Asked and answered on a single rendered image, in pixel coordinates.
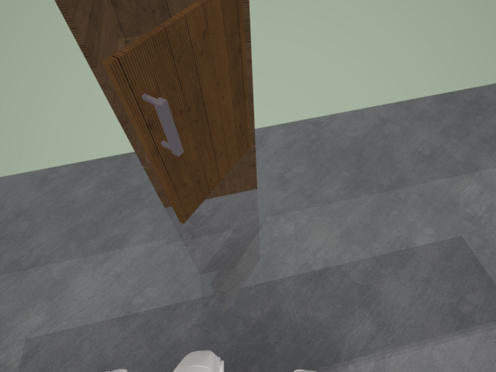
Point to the handle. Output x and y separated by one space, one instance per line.
167 122

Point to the left robot thigh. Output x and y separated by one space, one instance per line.
200 361

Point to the cupboard door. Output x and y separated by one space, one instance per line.
196 60

